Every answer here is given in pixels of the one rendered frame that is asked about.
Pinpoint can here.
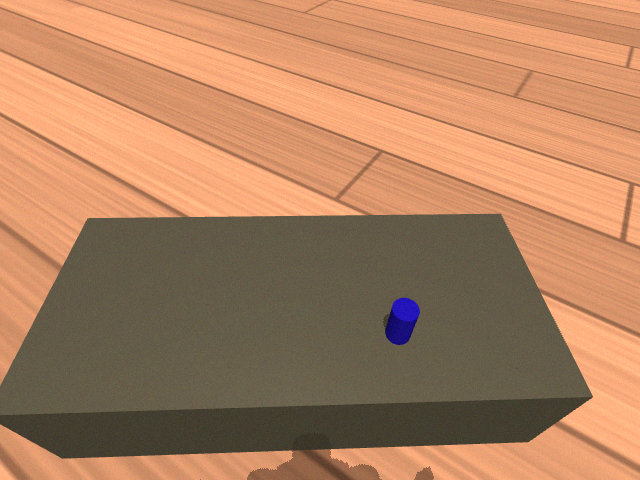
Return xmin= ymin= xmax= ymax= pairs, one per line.
xmin=385 ymin=298 xmax=420 ymax=345

